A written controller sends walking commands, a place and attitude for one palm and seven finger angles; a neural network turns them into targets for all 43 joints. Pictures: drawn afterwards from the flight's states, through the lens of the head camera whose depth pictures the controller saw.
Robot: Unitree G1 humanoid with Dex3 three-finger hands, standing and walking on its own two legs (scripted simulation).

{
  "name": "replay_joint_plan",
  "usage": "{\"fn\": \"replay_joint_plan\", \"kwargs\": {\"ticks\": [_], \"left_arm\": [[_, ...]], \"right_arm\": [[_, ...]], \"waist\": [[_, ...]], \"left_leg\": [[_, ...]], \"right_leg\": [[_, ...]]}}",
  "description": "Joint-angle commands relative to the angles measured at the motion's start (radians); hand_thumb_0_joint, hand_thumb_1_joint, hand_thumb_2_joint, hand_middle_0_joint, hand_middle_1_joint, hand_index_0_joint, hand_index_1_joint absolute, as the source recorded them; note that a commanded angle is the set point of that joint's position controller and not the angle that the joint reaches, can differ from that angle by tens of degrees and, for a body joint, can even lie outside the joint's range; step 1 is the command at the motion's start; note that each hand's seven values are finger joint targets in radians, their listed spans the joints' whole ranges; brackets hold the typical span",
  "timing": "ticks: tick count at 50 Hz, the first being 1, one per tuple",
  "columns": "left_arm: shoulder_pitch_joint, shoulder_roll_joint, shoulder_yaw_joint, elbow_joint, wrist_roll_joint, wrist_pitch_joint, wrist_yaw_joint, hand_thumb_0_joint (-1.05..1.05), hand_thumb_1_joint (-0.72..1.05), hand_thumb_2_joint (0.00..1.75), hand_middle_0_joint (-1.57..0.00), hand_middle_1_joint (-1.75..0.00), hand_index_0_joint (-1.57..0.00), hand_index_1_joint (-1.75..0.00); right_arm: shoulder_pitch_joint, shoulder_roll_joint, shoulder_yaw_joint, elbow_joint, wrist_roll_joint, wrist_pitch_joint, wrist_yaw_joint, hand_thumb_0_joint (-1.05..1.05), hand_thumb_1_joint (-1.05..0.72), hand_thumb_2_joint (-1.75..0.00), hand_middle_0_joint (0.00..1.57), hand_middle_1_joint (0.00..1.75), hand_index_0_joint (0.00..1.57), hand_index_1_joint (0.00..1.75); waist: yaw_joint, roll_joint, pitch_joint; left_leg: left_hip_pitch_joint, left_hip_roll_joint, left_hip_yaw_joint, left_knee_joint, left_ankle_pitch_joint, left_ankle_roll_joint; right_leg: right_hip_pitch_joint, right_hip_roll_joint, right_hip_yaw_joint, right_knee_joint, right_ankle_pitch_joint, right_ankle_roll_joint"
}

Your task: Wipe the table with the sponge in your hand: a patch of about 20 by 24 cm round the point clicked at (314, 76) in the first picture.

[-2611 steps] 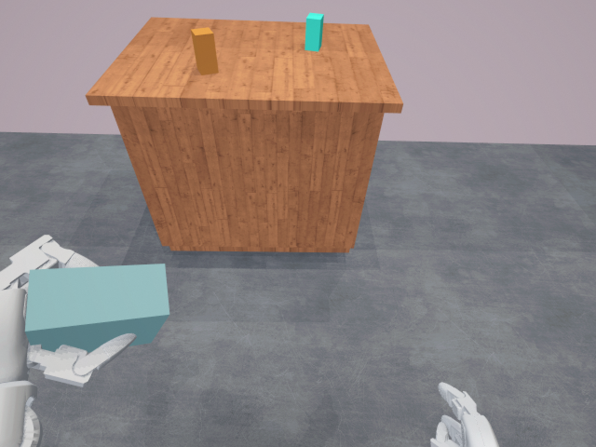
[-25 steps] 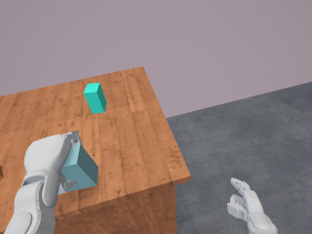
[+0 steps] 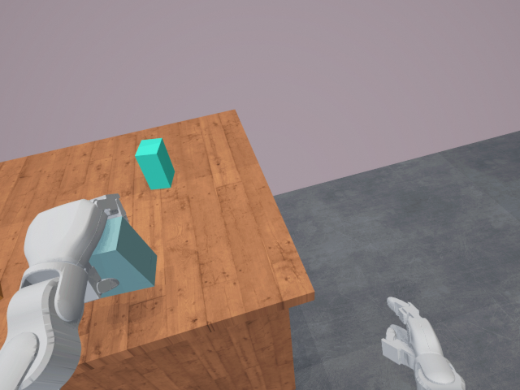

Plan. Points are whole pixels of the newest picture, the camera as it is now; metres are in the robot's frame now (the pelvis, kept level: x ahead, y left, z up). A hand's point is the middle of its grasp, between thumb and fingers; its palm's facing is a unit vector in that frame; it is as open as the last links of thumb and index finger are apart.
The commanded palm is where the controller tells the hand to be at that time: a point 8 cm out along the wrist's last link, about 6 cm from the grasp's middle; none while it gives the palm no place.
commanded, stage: lift the sponge slowly off the table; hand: left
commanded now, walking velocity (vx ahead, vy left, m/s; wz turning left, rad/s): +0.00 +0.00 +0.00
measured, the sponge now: (107, 267) +0.23 +0.27 +0.11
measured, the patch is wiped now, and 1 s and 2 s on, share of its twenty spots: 1.00 1.00 1.00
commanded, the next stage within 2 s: bring the sponge back beside the body in 0.44 s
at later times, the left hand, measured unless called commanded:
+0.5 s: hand (84, 236) +0.23 +0.27 +0.18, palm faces +0.22 -0.14 -0.97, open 9.5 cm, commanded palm +0.19 +0.27 +0.25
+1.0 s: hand (76, 257) +0.21 +0.27 +0.17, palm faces +0.19 -0.14 -0.97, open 9.5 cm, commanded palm +0.17 +0.27 +0.24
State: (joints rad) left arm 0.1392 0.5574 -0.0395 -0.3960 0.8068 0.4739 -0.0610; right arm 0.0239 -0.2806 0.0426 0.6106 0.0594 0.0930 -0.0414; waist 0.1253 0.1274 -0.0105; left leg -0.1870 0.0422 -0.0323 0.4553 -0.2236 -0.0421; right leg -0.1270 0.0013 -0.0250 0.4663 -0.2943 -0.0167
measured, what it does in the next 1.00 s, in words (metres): stands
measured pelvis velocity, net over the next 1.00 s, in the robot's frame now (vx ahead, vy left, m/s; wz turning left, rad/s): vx -0.01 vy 0.00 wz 0.00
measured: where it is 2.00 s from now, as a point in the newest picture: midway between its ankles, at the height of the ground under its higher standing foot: outside the picture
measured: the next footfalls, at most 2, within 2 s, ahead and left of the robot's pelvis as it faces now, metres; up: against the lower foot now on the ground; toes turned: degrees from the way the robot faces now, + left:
none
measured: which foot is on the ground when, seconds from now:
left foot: down 0.00-1.00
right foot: down 0.00-1.00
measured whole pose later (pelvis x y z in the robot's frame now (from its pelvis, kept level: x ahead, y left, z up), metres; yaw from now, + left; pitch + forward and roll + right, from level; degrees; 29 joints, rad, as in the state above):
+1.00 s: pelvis -0.01 +0.00 +0.00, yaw +0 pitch -3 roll +0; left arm 0.20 0.59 0.01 -0.52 0.75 0.51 -0.08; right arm 0.03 -0.29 0.05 0.58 0.06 0.10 -0.05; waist 0.14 0.13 -0.01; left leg -0.20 0.04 -0.04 0.48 -0.22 -0.04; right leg -0.14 0.00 -0.03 0.48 -0.29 -0.01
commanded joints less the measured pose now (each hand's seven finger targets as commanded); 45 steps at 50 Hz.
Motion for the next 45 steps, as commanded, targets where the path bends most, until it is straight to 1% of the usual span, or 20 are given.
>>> {"fn": "replay_joint_plan", "kwargs": {"ticks": [1,4,5,9,10,14,15,17,19,20,24,25,29,31,34,36,39,40,41,45], "left_arm": [[-0.190,0.252,0.208,-0.199,0.013,0.003,0.046,0.00,0.10,1.30,-1.20,-1.60,-1.20,-1.60],[-0.213,0.266,0.218,-0.207,0.012,0.013,0.040,0.00,0.10,1.30,-1.20,-1.60,-1.20,-1.60],[-0.217,0.245,0.195,-0.218,0.005,0.011,0.038,0.00,0.10,1.30,-1.20,-1.60,-1.20,-1.60],[-0.218,0.296,0.239,-0.234,0.003,0.014,0.025,0.00,0.10,1.30,-1.20,-1.60,-1.20,-1.60],[-0.226,0.258,0.199,-0.240,-0.001,0.011,0.020,0.00,0.10,1.30,-1.20,-1.60,-1.20,-1.60],[-0.256,0.294,0.231,-0.248,0.004,0.008,0.019,0.00,0.10,1.30,-1.20,-1.60,-1.20,-1.60],[-0.262,0.266,0.202,-0.269,0.001,0.004,0.019,0.00,0.10,1.30,-1.20,-1.60,-1.20,-1.60],[-0.229,0.294,0.237,-0.275,-0.005,0.003,0.022,0.00,0.10,1.30,-1.20,-1.60,-1.20,-1.60],[-0.234,0.263,0.222,-0.268,-0.009,0.013,0.020,0.00,0.10,1.30,-1.20,-1.60,-1.20,-1.60],[-0.237,0.236,0.194,-0.244,-0.013,0.013,0.020,0.00,0.10,1.30,-1.20,-1.60,-1.20,-1.60],[-0.257,0.251,0.210,-0.250,-0.010,0.021,0.029,0.00,0.10,1.30,-1.20,-1.60,-1.20,-1.60],[-0.259,0.209,0.169,-0.277,-0.014,0.018,0.030,0.00,0.10,1.30,-1.20,-1.60,-1.20,-1.60],[-0.229,0.242,0.206,-0.301,-0.012,0.025,0.040,0.00,0.10,1.30,-1.20,-1.60,-1.20,-1.60],[-0.215,0.237,0.203,-0.285,-0.016,0.024,0.043,0.00,0.10,1.30,-1.20,-1.60,-1.20,-1.60],[-0.201,0.266,0.234,-0.313,-0.013,0.032,0.047,0.00,0.10,1.30,-1.20,-1.60,-1.20,-1.60],[-0.197,0.256,0.222,-0.269,-0.016,0.035,0.047,0.00,0.10,1.30,-1.20,-1.60,-1.20,-1.60],[-0.189,0.274,0.235,-0.293,-0.013,0.038,0.044,0.00,0.10,1.30,-1.20,-1.60,-1.20,-1.60],[-0.181,0.236,0.199,-0.295,-0.019,0.035,0.040,0.00,0.10,1.30,-1.20,-1.60,-1.20,-1.60],[-0.169,0.264,0.226,-0.285,-0.019,0.032,0.039,0.00,0.10,1.30,-1.20,-1.60,-1.20,-1.60],[-0.150,0.235,0.194,-0.320,-0.018,0.021,0.030,0.00,0.10,1.30,-1.20,-1.60,-1.20,-1.60]], "right_arm": [[-0.226,-0.086,-0.033,-0.190,0.005,-0.054,-0.005,0.00,-0.90,-0.90,0.20,0.30,0.20,0.30],[-0.243,-0.089,-0.030,-0.194,0.006,-0.054,-0.010,0.00,-0.90,-0.90,0.20,0.30,0.20,0.30],[-0.231,-0.085,-0.029,-0.199,0.007,-0.058,-0.010,0.00,-0.90,-0.90,0.20,0.30,0.20,0.30],[-0.242,-0.090,-0.030,-0.197,0.005,-0.062,-0.016,0.00,-0.90,-0.90,0.20,0.30,0.20,0.30],[-0.231,-0.084,-0.026,-0.203,0.008,-0.063,-0.018,0.00,-0.90,-0.90,0.20,0.30,0.20,0.30],[-0.240,-0.088,-0.028,-0.196,0.006,-0.070,-0.021,0.00,-0.90,-0.90,0.20,0.30,0.20,0.30],[-0.228,-0.082,-0.025,-0.203,0.006,-0.070,-0.019,0.00,-0.90,-0.90,0.20,0.30,0.20,0.30],[-0.225,-0.084,-0.030,-0.200,0.003,-0.068,-0.016,0.00,-0.90,-0.90,0.20,0.30,0.20,0.30],[-0.246,-0.079,-0.023,-0.206,0.008,-0.065,-0.015,0.00,-0.90,-0.90,0.20,0.30,0.20,0.30],[-0.227,-0.079,-0.020,-0.204,0.009,-0.062,-0.015,0.00,-0.90,-0.90,0.20,0.30,0.20,0.30],[-0.255,-0.081,-0.018,-0.203,0.009,-0.059,-0.016,0.00,-0.90,-0.90,0.20,0.30,0.20,0.30],[-0.240,-0.076,-0.015,-0.215,0.009,-0.058,-0.014,0.00,-0.90,-0.90,0.20,0.30,0.20,0.30],[-0.261,-0.076,-0.015,-0.216,0.006,-0.054,-0.011,0.00,-0.90,-0.90,0.20,0.30,0.20,0.30],[-0.236,-0.076,-0.017,-0.212,0.006,-0.049,-0.009,0.00,-0.90,-0.90,0.20,0.30,0.20,0.30],[-0.254,-0.078,-0.016,-0.219,0.005,-0.041,-0.010,0.00,-0.90,-0.90,0.20,0.30,0.20,0.30],[-0.233,-0.081,-0.018,-0.211,0.007,-0.039,-0.012,0.00,-0.90,-0.90,0.20,0.30,0.20,0.30],[-0.255,-0.084,-0.017,-0.217,0.009,-0.045,-0.014,0.00,-0.90,-0.90,0.20,0.30,0.20,0.30],[-0.240,-0.079,-0.016,-0.221,0.010,-0.047,-0.015,0.00,-0.90,-0.90,0.20,0.30,0.20,0.30],[-0.230,-0.085,-0.022,-0.214,0.008,-0.049,-0.014,0.00,-0.90,-0.90,0.20,0.30,0.20,0.30],[-0.233,-0.079,-0.019,-0.218,0.008,-0.057,-0.017,0.00,-0.90,-0.90,0.20,0.30,0.20,0.30]], "waist": [[0.011,-0.085,-0.175],[0.014,-0.060,-0.178],[0.010,-0.063,-0.187],[0.012,-0.068,-0.194],[0.008,-0.070,-0.188],[0.013,-0.054,-0.197],[0.010,-0.048,-0.208],[0.021,-0.054,-0.214],[0.017,-0.057,-0.192],[0.010,-0.077,-0.171],[0.014,-0.046,-0.181],[0.013,-0.056,-0.196],[0.022,-0.033,-0.194],[0.018,-0.071,-0.185],[0.026,-0.027,-0.200],[0.016,-0.070,-0.177],[0.022,-0.037,-0.187],[0.015,-0.064,-0.187],[0.016,-0.072,-0.186],[0.012,-0.043,-0.173]], "left_leg": [[0.062,-0.069,0.024,-0.017,0.226,0.072],[0.063,-0.072,0.018,-0.015,0.232,0.071],[0.065,-0.070,0.024,-0.012,0.239,0.073],[0.065,-0.071,0.015,-0.009,0.245,0.073],[0.065,-0.072,0.025,-0.005,0.244,0.075],[0.074,-0.071,0.012,-0.013,0.250,0.072],[0.077,-0.070,0.019,-0.013,0.259,0.071],[0.078,-0.071,0.015,-0.010,0.277,0.072],[0.069,-0.067,0.011,-0.021,0.254,0.066],[0.060,-0.061,0.020,-0.027,0.233,0.065],[0.065,-0.058,0.011,-0.039,0.219,0.062],[0.065,-0.059,0.019,-0.038,0.230,0.063],[0.068,-0.058,0.013,-0.042,0.226,0.063],[0.064,-0.056,0.017,-0.038,0.221,0.064],[0.066,-0.060,0.014,-0.035,0.226,0.063],[0.060,-0.056,0.018,-0.030,0.215,0.062],[0.061,-0.062,0.010,-0.028,0.214,0.064],[0.061,-0.063,0.019,-0.022,0.216,0.067],[0.061,-0.061,0.016,-0.019,0.220,0.066],[0.059,-0.064,0.020,-0.017,0.210,0.067]], "right_leg": [[0.016,0.025,0.042,-0.077,0.270,-0.031],[0.011,0.029,0.060,-0.077,0.278,-0.038],[0.019,0.024,0.035,-0.066,0.289,-0.032],[0.017,0.026,0.057,-0.068,0.307,-0.034],[0.013,0.020,0.032,-0.063,0.297,-0.027],[0.012,0.028,0.049,-0.072,0.295,-0.037],[0.022,0.022,0.024,-0.062,0.299,-0.033],[0.029,0.022,0.027,-0.061,0.324,-0.034],[0.012,0.030,0.043,-0.072,0.289,-0.040],[0.004,0.025,0.017,-0.073,0.257,-0.032],[0.003,0.033,0.046,-0.082,0.238,-0.044],[0.018,0.026,0.014,-0.069,0.246,-0.038],[0.015,0.032,0.037,-0.078,0.237,-0.045],[0.014,0.028,0.022,-0.077,0.231,-0.039],[0.019,0.033,0.048,-0.076,0.238,-0.047],[0.005,0.028,0.036,-0.078,0.224,-0.039],[0.006,0.031,0.057,-0.078,0.230,-0.045],[0.007,0.025,0.032,-0.071,0.233,-0.037],[0.006,0.025,0.035,-0.072,0.242,-0.035],[-0.007,0.024,0.025,-0.070,0.226,-0.033]]}}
